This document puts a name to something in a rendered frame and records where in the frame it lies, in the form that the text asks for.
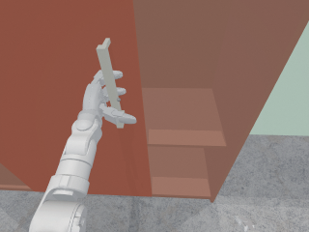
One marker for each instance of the wardrobe door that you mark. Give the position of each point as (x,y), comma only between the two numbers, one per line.
(8,178)
(48,56)

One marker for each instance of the left robot forearm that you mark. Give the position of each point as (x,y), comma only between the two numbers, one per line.
(71,180)

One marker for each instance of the left robot upper arm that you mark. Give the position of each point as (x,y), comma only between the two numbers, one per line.
(60,216)

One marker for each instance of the robot right hand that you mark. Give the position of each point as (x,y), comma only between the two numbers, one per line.
(245,223)

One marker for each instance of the robot left hand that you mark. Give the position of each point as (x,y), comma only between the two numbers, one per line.
(95,96)

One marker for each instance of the handle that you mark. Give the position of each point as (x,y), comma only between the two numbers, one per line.
(108,76)

